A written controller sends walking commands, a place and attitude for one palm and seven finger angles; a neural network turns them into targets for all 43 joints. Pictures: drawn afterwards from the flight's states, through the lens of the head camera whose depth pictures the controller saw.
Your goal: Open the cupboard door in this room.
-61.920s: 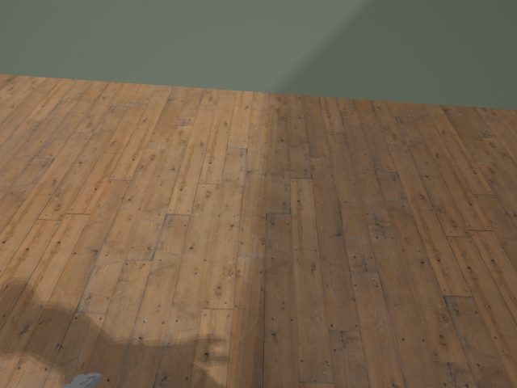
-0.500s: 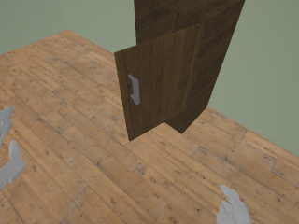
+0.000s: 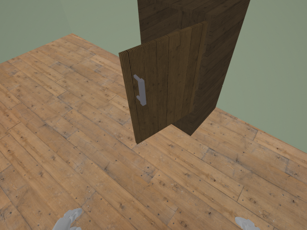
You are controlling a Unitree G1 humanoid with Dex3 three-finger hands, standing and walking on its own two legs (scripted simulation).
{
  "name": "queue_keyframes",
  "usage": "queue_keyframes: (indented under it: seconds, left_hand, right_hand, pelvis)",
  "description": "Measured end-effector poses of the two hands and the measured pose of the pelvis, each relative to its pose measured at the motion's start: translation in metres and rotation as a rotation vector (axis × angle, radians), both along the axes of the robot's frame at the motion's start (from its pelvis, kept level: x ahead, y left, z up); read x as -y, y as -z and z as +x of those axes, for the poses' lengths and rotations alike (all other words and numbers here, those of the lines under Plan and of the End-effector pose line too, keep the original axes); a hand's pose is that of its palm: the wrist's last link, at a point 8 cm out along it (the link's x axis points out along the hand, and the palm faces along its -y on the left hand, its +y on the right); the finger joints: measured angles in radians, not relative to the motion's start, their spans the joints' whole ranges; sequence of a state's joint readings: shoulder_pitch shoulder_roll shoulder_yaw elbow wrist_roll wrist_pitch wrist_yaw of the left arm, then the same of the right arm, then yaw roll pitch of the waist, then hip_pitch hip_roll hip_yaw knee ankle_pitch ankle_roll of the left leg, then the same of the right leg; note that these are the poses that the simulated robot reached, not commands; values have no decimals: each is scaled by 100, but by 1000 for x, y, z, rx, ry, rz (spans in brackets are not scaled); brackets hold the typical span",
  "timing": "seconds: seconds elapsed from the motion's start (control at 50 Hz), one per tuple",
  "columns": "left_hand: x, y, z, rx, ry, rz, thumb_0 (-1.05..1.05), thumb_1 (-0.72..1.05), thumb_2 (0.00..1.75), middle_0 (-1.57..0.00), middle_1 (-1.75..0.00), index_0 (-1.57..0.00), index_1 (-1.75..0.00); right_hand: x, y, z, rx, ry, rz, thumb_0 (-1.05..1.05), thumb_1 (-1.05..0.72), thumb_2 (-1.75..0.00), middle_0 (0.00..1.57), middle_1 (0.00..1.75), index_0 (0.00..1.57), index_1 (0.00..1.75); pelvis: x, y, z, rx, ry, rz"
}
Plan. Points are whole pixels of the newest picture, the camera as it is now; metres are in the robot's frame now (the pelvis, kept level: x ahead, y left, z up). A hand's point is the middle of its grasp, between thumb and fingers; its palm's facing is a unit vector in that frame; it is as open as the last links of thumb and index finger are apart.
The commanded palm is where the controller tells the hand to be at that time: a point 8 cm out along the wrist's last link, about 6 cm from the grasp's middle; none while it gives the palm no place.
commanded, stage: let the arm hang, fingers relaxed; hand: left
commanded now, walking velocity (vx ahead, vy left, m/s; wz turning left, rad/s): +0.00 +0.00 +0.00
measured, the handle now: (139, 90) +0.65 +0.08 -0.05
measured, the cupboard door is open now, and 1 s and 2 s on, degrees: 76 76 76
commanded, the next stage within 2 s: look to check the result in 0.88 s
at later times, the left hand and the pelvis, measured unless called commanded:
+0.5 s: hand out of the picture -0.03 +0.16 -0.16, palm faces +0.03 -0.97 -0.22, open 7.3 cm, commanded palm none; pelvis +0.00 -0.01 +0.01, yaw +1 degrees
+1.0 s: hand out of the picture +0.00 +0.15 -0.16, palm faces +0.04 -0.98 -0.20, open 7.3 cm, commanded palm none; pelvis +0.01 -0.02 +0.01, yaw +1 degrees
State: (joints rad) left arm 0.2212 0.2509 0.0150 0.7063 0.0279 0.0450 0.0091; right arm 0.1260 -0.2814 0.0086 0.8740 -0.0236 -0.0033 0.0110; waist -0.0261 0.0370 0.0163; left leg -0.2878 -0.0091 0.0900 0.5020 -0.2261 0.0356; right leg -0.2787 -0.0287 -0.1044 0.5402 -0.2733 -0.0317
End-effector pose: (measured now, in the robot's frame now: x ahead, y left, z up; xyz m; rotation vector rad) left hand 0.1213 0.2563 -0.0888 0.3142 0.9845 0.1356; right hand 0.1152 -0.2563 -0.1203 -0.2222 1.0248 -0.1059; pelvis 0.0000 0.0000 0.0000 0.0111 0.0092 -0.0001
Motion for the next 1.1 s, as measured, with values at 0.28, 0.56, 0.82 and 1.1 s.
queue_keyframes:
  seconds: [0.28,0.56,0.82,1.1]
  left_hand:
    - [32,42,-160,-508,-193,-89,0,96,89,-21,-30,-21,-30]
    - [54,45,-139,-441,-181,-118,1,91,89,-20,-30,-20,-30]
    - [54,45,-118,-386,-174,-120,1,92,89,-20,-30,-20,-30]
    - [60,45,-122,-428,-182,-127,1,91,89,-20,-30,-20,-30]
  right_hand:
    - [-23,19,-136,-478,82,51,1,-91,-90,20,30,20,30]
    - [-45,28,-143,-456,111,116,1,-91,-90,20,30,20,30]
    - [-39,26,-129,-419,112,102,1,-91,-90,20,30,20,30]
    - [-31,25,-117,-424,107,87,1,-91,-90,20,30,20,30]
  pelvis:
    - [14,-8,0,23,-16,-12]
    - [15,-8,0,35,-9,-8]
    - [17,-8,5,37,-9,-4]
    - [19,-9,13,32,-9,-4]
